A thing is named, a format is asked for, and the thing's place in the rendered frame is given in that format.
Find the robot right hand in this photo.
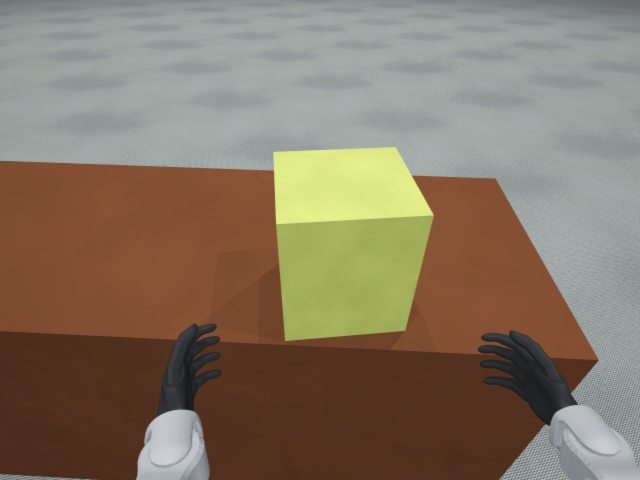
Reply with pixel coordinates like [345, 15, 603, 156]
[478, 330, 578, 426]

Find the carton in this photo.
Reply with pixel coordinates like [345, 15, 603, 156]
[273, 147, 434, 341]

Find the robot left forearm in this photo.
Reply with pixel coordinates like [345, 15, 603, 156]
[136, 410, 210, 480]

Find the pedestal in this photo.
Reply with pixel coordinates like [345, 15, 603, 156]
[0, 161, 599, 480]

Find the robot left hand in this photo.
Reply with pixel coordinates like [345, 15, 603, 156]
[158, 324, 222, 416]

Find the robot right forearm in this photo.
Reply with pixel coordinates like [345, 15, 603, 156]
[549, 405, 640, 480]

